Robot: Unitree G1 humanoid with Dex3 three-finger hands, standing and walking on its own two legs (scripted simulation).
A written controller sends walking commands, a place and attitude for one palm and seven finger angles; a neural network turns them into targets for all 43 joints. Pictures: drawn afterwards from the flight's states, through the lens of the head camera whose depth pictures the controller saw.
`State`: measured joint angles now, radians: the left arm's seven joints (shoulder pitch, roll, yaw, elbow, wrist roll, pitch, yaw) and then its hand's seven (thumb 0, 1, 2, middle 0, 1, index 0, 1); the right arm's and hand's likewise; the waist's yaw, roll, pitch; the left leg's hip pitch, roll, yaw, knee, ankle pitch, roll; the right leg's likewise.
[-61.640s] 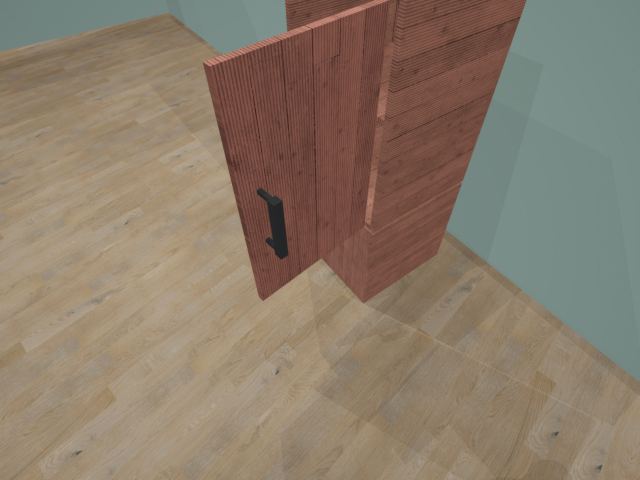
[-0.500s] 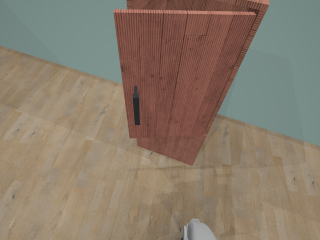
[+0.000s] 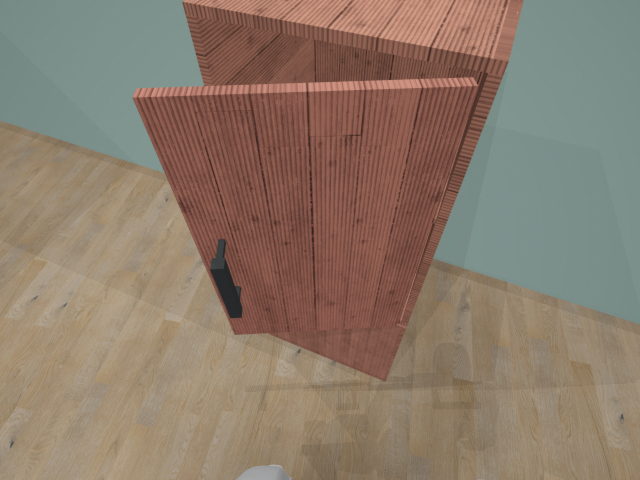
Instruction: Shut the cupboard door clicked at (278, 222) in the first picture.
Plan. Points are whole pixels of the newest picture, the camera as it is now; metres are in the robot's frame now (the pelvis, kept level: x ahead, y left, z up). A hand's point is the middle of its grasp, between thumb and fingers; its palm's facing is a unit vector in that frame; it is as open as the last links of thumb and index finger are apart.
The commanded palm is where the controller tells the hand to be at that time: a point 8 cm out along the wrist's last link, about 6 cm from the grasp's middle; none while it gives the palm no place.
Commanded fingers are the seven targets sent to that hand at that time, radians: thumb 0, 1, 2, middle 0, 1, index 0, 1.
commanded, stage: come to a stop and stand still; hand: left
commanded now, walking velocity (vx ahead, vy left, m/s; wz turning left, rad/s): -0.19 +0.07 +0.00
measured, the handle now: (229, 280) +0.41 +0.19 -0.08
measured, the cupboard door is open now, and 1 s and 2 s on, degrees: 26 26 26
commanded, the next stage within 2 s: look again from close up in 1.00 s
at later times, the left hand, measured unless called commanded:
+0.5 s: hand out of the picture +0.03 +0.24 -0.17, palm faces +0.02 -0.97 -0.25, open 7.4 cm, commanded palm none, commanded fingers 0.00 0.90 0.90 -0.20 -0.30 -0.20 -0.30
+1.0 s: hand out of the picture -0.03 +0.17 -0.17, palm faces +0.04 -0.98 -0.18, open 7.3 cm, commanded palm none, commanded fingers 0.00 0.90 0.90 -0.20 -0.30 -0.20 -0.30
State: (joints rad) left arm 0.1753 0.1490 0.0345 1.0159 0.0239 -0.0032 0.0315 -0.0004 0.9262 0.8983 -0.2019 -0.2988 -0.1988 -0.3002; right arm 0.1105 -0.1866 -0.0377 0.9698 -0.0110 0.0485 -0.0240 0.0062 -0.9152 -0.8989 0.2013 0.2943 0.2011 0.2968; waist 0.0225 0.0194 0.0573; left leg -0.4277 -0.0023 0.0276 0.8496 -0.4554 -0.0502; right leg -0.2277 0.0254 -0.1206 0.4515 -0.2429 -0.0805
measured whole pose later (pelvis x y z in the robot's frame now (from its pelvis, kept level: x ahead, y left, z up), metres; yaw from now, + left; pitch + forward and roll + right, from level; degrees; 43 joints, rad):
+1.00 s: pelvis -0.04 -0.01 +0.00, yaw +1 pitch -2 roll +0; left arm 0.25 0.16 0.01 1.11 0.00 0.02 0.02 0.00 0.93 0.90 -0.20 -0.30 -0.20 -0.30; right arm 0.29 -0.15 -0.01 1.14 -0.02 0.02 -0.03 0.01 -0.91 -0.90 0.20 0.29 0.20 0.30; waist -0.02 0.00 0.05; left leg -0.19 0.09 -0.01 0.41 -0.18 -0.07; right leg -0.09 0.04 -0.03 0.39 -0.28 -0.04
